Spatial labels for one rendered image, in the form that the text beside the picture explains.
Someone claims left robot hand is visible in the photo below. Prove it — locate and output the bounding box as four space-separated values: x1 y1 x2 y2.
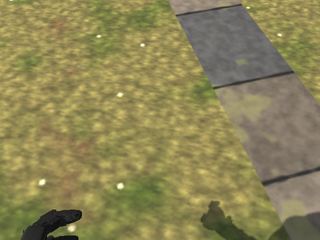
20 209 82 240

